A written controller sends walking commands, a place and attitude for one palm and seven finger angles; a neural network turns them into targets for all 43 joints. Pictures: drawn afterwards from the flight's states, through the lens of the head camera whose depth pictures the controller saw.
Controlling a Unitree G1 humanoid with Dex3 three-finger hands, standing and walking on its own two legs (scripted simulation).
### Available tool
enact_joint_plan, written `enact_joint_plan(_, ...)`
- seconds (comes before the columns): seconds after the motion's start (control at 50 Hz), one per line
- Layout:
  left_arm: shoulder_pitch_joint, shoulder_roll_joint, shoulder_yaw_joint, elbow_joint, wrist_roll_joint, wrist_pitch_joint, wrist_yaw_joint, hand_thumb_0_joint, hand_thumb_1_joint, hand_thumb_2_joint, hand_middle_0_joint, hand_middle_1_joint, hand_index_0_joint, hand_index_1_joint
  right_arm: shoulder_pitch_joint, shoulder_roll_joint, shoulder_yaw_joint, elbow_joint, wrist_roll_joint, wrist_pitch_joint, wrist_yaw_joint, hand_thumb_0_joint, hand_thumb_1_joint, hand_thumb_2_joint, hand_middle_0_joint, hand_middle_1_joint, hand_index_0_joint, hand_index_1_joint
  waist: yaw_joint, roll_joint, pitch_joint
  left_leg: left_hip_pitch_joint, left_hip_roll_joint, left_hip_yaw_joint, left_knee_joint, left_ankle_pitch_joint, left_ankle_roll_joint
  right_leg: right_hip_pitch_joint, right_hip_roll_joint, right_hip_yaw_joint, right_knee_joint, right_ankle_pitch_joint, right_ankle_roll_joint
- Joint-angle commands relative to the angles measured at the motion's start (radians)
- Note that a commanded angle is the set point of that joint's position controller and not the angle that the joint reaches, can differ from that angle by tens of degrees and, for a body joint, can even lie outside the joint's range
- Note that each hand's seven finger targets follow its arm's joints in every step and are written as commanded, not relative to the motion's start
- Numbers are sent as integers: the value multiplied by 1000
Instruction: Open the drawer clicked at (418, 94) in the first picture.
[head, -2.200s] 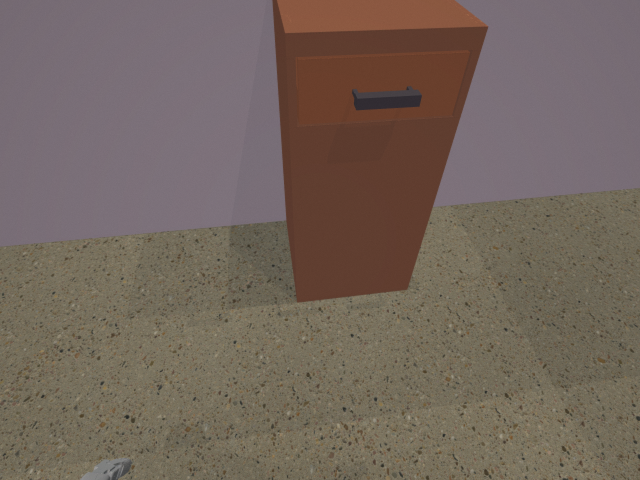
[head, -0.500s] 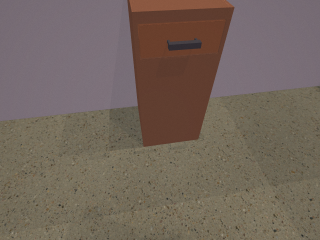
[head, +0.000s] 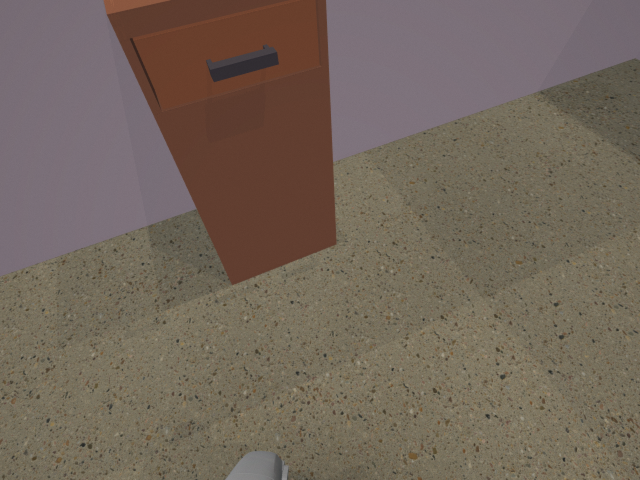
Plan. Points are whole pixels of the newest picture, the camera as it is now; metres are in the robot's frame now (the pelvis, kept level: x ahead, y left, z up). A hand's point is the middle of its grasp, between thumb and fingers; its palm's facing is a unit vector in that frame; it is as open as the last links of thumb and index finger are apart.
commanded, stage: walk to a spot facing it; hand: left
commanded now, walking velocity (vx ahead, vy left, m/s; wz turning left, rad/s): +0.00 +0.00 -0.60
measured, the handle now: (241, 59) +0.89 +0.26 +0.06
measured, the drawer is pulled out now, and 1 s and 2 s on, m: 0.00 0.00 0.00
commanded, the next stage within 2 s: none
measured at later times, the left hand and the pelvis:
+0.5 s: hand out of the picture +0.08 +0.28 -0.17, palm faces -0.18 -0.95 -0.24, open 7.4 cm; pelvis -0.03 +0.08 -0.01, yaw -16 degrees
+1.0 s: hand (253, 459) +0.17 +0.13 -0.16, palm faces -0.60 -0.77 -0.22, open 7.4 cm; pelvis -0.04 +0.04 -0.02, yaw -37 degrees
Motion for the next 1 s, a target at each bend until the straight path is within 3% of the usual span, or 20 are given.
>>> enact_joint_plan(0.0, 63, 207, 67, -53, 4, -17, 17, 0, 900, 900, -200, -300, -200, -300, -22, -84, -19, -82, -5, -19, -16, 0, -900, -900, 200, 300, 200, 300, 6, -112, -132, -116, 8, -36, -15, -2, -6, 233, -261, 351, -140, 246, 27)
enact_joint_plan(0.08, 59, 209, 70, -55, 8, -13, 15, 0, 900, 900, -200, -300, -200, -300, -34, -89, -20, -99, -5, -19, -18, 0, -900, -900, 200, 300, 200, 300, 7, -136, -121, -107, 1, -49, -48, -18, -5, 213, -253, 399, -151, 188, 16)
enact_joint_plan(0.2, 43, 233, 72, -68, 15, -5, 11, 0, 900, 900, -200, -300, -200, -300, -63, -89, -15, -132, -2, -27, -14, 0, -900, -900, 200, 300, 200, 300, 20, -122, -111, -17, -25, -40, -202, -71, 11, 141, -241, 478, -160, 104, -56)
enact_joint_plan(0.3, 3, 259, 76, -93, 19, 6, 9, 0, 900, 900, -200, -300, -200, -300, -28, -92, -14, -148, 9, -36, -13, 0, -900, -900, 200, 300, 200, 300, 10, -152, -121, 101, -59, -38, -373, -103, 41, 79, -224, 528, -167, 56, -53)
enact_joint_plan(0.34, -30, 266, 77, -104, 19, 11, 8, 0, 900, 900, -200, -300, -200, -300, 19, -92, -15, -146, 15, -42, -16, 0, -900, -900, 200, 300, 200, 300, -9, -171, -130, 191, -79, -37, -499, -91, 59, 37, -203, 537, -163, 72, -34)
enact_joint_plan(0.38, -80, 264, 76, -119, 15, 16, 9, 0, 900, 900, -200, -300, -200, -300, 133, -95, -19, -117, 19, -51, -21, 0, -900, -900, 200, 300, 200, 300, -67, -156, -159, 410, -76, -28, -694, 18, 77, -96, -151, 491, -118, -13, 28)
enact_joint_plan(0.4, -88, 231, 71, -134, 11, 19, 4, 0, 900, 900, -200, -300, -200, -300, 178, -134, -25, -108, 15, -61, -29, 0, -900, -900, 200, 300, 200, 300, -87, -55, -168, 552, 14, -106, -804, -12, 111, -237, -62, 400, -29, -150, 79)
enact_joint_plan(0.42, -51, 170, 63, -140, 2, 21, -10, 0, 900, 900, -200, -300, -200, -300, 142, -218, -39, -126, 0, -62, -32, 0, -900, -900, 200, 300, 200, 300, -70, 239, -139, 598, 268, -383, -941, -165, 167, -423, 74, 208, 237, -307, 122)
enact_joint_plan(0.44, -76, 203, 77, -140, 14, 19, -10, 0, 900, 900, -200, -300, -200, -300, 74, -242, -40, -158, 4, -56, -31, 0, -900, -900, 200, 300, 200, 300, -57, 225, -71, 387, 423, -454, -965, -125, 220, -399, 12, 78, 483, -344, 160)
enact_joint_plan(0.46, -37, 236, 92, -122, 26, 22, -17, 0, 900, 900, -200, -300, -200, -300, -4, -195, -20, -186, -1, -55, -27, 0, -900, -900, 200, 300, 200, 300, -8, 133, -44, 236, 379, -391, -968, -102, 238, -315, -31, 78, 638, -274, 174)
enact_joint_plan(0.48, -9, 228, 100, -96, 31, 32, -22, 0, 900, 900, -200, -300, -200, -300, -66, -148, -7, -193, -4, -59, -29, 0, -900, -900, 200, 300, 200, 300, 25, 144, -37, 158, 320, -308, -946, -70, 221, -274, -36, 72, 723, -231, 178)
enact_joint_plan(0.54, 23, 183, 85, -72, 32, 43, -39, 0, 900, 900, -200, -300, -200, -300, -49, -123, 2, -181, -8, -68, -26, 0, -900, -900, 200, 300, 200, 300, 31, 91, -11, 199, 174, -62, -886, 69, 178, -298, -53, 2, 849, -128, 187)
enact_joint_plan(0.62, -76, 153, 67, -93, 21, 37, -40, 0, 900, 900, -200, -300, -200, -300, 132, -118, -3, -126, -6, -74, -27, 0, -900, -900, 200, 300, 200, 300, -47, 127, -12, 392, 204, -47, -838, 256, 198, -376, -96, -27, 722, -147, 202)
enact_joint_plan(0.74, -152, 131, 52, -104, 12, 42, -40, 0, 900, 900, -200, -300, -200, -300, 193, -147, -24, -84, -8, -73, -24, 0, -900, -900, 200, 300, 200, 300, -79, 156, -41, 459, 287, 15, -799, 430, 236, -294, -150, -82, 500, -241, 198)
enact_joint_plan(0.84, -198, 110, 46, -118, 16, 26, -57, 0, 900, 900, -200, -300, -200, -300, 200, -173, -36, -56, -18, -75, -10, 0, -900, -900, 200, 300, 200, 300, -94, 196, -56, 380, 332, 45, -835, -11, 210, -149, -141, -151, 292, -296, 156)
enact_joint_plan(0.9, -117, 117, 52, -91, 19, 7, -55, 0, 900, 900, -200, -300, -200, -300, 190, -163, -33, -42, -18, -75, -1, 0, -900, -900, 200, 300, 200, 300, -38, 109, -83, 257, 307, 117, -691, -119, 143, 93, -96, -197, 56, -200, 121)
enact_joint_plan(0.92, -16, 164, 64, -56, 21, -8, -46, 0, 900, 900, -200, -300, -200, -300, 185, -136, -25, -48, -11, -74, 6, 0, -900, -900, 200, 300, 200, 300, 12, -13, -128, 119, 261, 200, -507, -152, 85, 313, -146, -131, -61, -166, 89)
enact_joint_plan(0.94, 109, 303, 88, -21, 27, -24, -27, 0, 900, 900, -200, -300, -200, -300, 146, -56, -2, -94, 1, -71, 18, 0, -900, -900, 200, 300, 200, 300, 79, -357, -153, -186, 123, 294, -174, -346, 19, 507, -415, 275, -202, -338, -13)
enact_joint_plan(0.96, 185, 343, 93, -1, 5, -18, -8, 0, 900, 900, -200, -300, -200, -300, 9, -78, 4, -156, -15, -71, 21, 0, -900, -900, 200, 300, 200, 300, 123, -362, -108, -326, 67, 162, -9, -344, 16, 455, -509, 491, -254, -229, -85)
enact_joint_plan(0.98, 163, 300, 88, -4, 4, -23, 5, 0, 900, 900, -200, -300, -200, -300, -10, -103, -7, -162, -17, -71, 23, 0, -900, -900, 200, 300, 200, 300, 97, -218, -58, -343, 103, 85, 43, -222, 27, 411, -501, 416, -252, -231, -103)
